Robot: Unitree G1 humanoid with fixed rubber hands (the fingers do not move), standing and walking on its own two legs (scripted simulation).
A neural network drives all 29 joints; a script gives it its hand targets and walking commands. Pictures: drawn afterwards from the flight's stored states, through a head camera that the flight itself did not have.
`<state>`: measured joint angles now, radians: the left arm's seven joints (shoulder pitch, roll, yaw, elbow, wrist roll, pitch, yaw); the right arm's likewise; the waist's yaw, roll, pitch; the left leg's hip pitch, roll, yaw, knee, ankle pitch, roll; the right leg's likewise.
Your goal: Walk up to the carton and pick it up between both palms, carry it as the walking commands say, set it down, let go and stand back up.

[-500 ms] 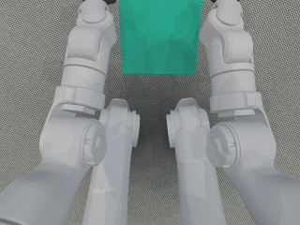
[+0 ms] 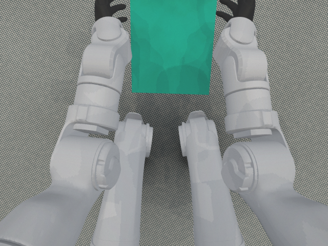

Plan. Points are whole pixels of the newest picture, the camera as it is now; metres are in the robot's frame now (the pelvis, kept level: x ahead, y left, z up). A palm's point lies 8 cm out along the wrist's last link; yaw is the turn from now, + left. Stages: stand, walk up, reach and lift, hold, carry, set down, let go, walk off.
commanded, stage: reach and lift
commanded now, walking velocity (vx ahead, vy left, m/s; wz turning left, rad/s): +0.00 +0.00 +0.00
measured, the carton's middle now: (172, 33) +0.54 -0.02 -0.17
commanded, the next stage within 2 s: none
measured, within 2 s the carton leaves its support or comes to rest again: neither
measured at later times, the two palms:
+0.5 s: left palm (93, 14) +0.50 +0.10 +0.00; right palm (256, 14) +0.50 -0.13 +0.01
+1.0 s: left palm (75, 4) +0.48 +0.10 +0.07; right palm out of the picture +0.48 -0.13 +0.08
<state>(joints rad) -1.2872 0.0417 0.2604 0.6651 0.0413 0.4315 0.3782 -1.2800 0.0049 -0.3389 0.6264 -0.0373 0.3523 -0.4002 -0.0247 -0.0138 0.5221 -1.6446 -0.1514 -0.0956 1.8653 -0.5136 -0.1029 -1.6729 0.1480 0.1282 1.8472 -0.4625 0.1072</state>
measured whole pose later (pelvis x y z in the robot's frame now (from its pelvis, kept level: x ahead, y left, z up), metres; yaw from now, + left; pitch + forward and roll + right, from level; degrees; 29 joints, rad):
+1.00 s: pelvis +0.00 +0.01 +0.11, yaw +0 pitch +8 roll +1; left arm -1.09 -0.04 0.25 0.62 0.03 0.42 0.47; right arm -1.11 0.06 -0.30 0.59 -0.05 0.38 -0.41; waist -0.04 0.00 0.52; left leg -1.17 -0.14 -0.11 1.47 -0.43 -0.07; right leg -1.19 0.12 0.16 1.45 -0.39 0.10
